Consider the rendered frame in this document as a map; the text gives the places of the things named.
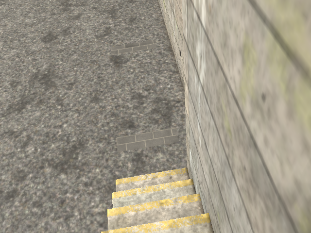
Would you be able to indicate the stairs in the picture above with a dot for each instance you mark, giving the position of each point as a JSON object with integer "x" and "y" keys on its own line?
{"x": 161, "y": 202}

